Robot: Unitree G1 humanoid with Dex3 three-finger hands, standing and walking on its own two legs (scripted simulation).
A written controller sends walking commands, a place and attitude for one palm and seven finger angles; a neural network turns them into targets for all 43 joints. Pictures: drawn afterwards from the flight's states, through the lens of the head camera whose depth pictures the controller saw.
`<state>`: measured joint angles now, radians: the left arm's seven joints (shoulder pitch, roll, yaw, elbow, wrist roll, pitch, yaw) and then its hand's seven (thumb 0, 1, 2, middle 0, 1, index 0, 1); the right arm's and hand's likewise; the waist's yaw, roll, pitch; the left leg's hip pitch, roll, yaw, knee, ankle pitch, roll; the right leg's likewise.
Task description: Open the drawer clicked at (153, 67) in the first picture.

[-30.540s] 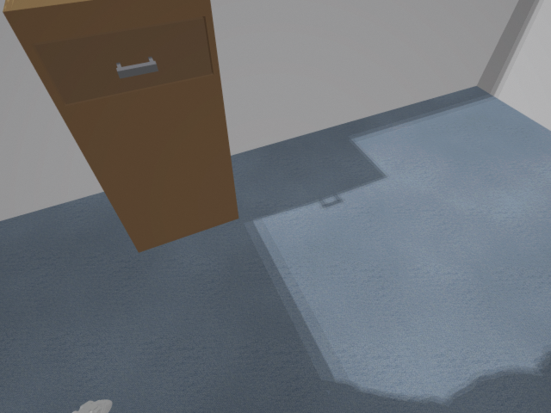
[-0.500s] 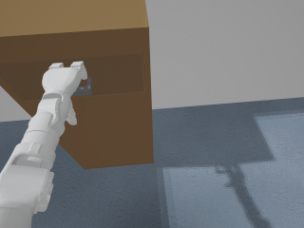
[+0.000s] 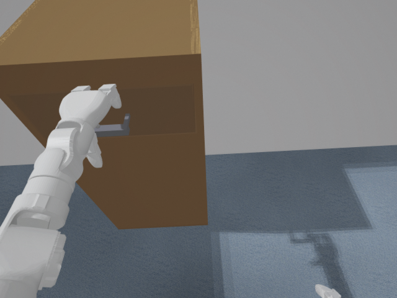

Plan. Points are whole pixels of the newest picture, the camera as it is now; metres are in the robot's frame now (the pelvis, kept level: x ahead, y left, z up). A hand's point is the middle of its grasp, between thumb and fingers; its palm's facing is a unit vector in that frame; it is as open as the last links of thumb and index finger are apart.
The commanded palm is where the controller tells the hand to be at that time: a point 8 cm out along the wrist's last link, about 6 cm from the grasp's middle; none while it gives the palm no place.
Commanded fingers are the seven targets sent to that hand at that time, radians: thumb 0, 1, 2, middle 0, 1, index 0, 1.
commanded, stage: re-aim the fingers above the handle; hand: left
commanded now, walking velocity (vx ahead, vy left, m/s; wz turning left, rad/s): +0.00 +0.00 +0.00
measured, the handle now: (109, 124) +0.50 +0.24 +0.05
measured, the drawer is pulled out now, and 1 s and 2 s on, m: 0.00 0.00 0.00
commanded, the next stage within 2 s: lower the fingers behind the handle in 2.00 s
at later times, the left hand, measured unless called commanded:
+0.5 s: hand (100, 120) +0.45 +0.23 +0.11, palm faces +0.00 -0.03 -1.00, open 13.8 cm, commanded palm +0.42 +0.26 +0.16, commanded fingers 0.00 -0.50 0.30 -0.30 -1.20 -0.30 -1.20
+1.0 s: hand (101, 120) +0.46 +0.23 +0.11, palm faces +0.02 -0.02 -1.00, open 13.6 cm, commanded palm +0.43 +0.23 +0.16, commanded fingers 0.00 -0.50 0.30 -0.30 -1.20 -0.30 -1.20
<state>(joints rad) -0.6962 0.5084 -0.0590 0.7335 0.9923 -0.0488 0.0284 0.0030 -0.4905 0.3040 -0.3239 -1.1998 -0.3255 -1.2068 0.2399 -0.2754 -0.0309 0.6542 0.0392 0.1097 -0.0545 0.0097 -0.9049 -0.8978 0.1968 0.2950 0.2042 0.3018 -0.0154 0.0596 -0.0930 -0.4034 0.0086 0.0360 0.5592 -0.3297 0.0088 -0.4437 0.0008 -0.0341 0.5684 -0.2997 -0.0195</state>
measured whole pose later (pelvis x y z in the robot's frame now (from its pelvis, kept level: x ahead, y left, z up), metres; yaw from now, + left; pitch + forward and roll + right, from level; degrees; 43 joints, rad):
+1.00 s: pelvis -0.01 +0.01 +0.00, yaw +0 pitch +11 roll +0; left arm -0.81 0.48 -0.08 0.87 1.02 -0.02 0.14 0.00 -0.49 0.30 -0.37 -1.24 -0.36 -1.24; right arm 0.28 -0.27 -0.03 0.70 0.03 0.09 -0.04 0.01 -0.91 -0.90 0.20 0.29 0.20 0.30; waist -0.04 0.05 -0.10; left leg -0.46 0.00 0.05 0.58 -0.32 0.02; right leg -0.50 -0.01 -0.02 0.58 -0.28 -0.01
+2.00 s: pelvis -0.02 +0.00 +0.00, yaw -1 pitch +11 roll +0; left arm -0.82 0.52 -0.04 0.93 1.04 -0.04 0.14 0.00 -0.49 0.30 -0.35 -1.22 -0.35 -1.23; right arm 0.31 -0.27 -0.03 0.70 0.04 0.07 -0.06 0.01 -0.90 -0.90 0.20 0.30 0.20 0.30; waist -0.07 0.05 -0.09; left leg -0.47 0.01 0.05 0.58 -0.31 0.01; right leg -0.51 0.01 -0.02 0.58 -0.27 -0.02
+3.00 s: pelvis -0.01 +0.00 -0.01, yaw +0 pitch +14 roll +0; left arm -0.77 0.46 -0.07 0.94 1.07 -0.01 0.25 0.00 -0.49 0.30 -0.32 -1.20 -0.33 -1.27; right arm 0.30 -0.27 -0.05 0.71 0.02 0.08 -0.03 0.01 -0.90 -0.90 0.20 0.30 0.20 0.30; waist -0.05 0.04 -0.12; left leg -0.55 0.01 0.04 0.65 -0.35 0.01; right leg -0.58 0.00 -0.03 0.65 -0.31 -0.02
